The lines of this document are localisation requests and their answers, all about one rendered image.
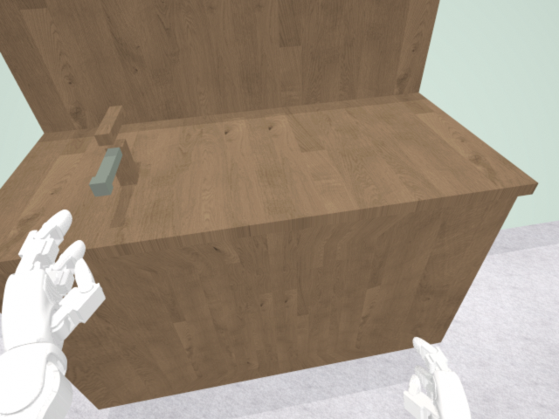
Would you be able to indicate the right robot hand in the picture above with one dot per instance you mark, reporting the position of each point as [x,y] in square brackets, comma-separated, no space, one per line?
[446,398]

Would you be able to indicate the tap lever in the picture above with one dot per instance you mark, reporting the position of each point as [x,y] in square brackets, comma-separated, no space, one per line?
[101,184]

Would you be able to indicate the robot left forearm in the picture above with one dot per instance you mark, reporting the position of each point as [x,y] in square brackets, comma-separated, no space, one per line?
[33,383]

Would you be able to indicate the counter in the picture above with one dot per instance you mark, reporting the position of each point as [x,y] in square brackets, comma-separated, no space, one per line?
[286,198]

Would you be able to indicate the left robot hand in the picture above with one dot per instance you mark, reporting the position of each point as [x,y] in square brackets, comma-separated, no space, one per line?
[34,309]

